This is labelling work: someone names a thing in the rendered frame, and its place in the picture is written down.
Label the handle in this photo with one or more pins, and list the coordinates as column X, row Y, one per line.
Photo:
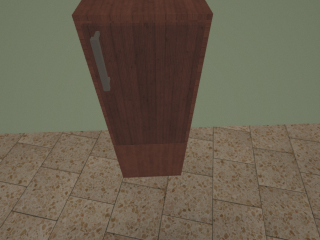
column 98, row 55

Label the cupboard door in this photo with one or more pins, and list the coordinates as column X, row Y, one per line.
column 152, row 68

